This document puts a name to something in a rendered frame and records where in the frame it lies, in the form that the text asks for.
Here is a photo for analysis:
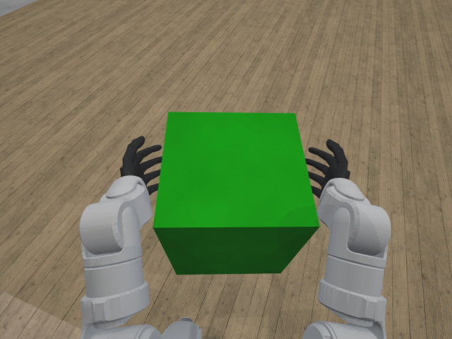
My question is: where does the robot left thigh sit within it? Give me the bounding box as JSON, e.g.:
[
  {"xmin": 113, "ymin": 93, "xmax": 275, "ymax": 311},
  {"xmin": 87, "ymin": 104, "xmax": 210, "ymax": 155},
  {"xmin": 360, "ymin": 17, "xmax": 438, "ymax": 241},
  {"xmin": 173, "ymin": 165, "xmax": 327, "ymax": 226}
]
[{"xmin": 162, "ymin": 321, "xmax": 202, "ymax": 339}]

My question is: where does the robot left upper arm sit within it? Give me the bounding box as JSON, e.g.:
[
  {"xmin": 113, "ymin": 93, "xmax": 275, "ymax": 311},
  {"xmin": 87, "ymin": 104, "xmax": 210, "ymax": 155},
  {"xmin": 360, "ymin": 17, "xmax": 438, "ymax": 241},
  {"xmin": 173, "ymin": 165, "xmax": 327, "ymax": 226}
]
[{"xmin": 91, "ymin": 324, "xmax": 163, "ymax": 339}]

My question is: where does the carton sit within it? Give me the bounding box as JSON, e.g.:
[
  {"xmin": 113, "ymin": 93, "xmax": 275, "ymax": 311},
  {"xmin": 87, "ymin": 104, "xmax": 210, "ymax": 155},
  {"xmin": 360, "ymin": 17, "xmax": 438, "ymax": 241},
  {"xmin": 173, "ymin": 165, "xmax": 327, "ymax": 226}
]
[{"xmin": 153, "ymin": 112, "xmax": 320, "ymax": 275}]

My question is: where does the robot right upper arm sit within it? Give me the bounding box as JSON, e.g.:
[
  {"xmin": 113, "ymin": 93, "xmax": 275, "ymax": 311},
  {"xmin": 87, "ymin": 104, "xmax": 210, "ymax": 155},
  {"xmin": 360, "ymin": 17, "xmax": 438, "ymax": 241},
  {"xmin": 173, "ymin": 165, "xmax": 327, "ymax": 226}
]
[{"xmin": 302, "ymin": 321, "xmax": 378, "ymax": 339}]

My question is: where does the robot right forearm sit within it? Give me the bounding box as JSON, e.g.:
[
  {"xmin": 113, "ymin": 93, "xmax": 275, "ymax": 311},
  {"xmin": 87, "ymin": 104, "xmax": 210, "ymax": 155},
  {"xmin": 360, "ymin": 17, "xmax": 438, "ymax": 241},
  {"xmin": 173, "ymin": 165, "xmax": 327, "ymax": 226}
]
[{"xmin": 317, "ymin": 178, "xmax": 391, "ymax": 339}]

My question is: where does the robot left forearm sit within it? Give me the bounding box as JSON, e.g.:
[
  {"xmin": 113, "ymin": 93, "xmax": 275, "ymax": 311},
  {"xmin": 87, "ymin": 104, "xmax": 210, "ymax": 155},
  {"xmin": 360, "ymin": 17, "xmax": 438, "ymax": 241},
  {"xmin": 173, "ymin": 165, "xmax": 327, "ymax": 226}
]
[{"xmin": 79, "ymin": 175, "xmax": 153, "ymax": 339}]

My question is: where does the robot left hand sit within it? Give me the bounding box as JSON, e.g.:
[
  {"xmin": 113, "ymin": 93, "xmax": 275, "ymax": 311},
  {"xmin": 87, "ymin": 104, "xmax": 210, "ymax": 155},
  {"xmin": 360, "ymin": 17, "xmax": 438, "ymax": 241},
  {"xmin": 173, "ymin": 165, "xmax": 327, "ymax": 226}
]
[{"xmin": 120, "ymin": 136, "xmax": 162, "ymax": 195}]

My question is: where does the robot right hand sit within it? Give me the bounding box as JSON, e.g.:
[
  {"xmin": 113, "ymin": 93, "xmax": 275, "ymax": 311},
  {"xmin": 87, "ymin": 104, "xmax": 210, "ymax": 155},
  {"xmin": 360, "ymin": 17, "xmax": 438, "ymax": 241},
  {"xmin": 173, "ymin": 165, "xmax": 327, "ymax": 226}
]
[{"xmin": 305, "ymin": 139, "xmax": 350, "ymax": 199}]

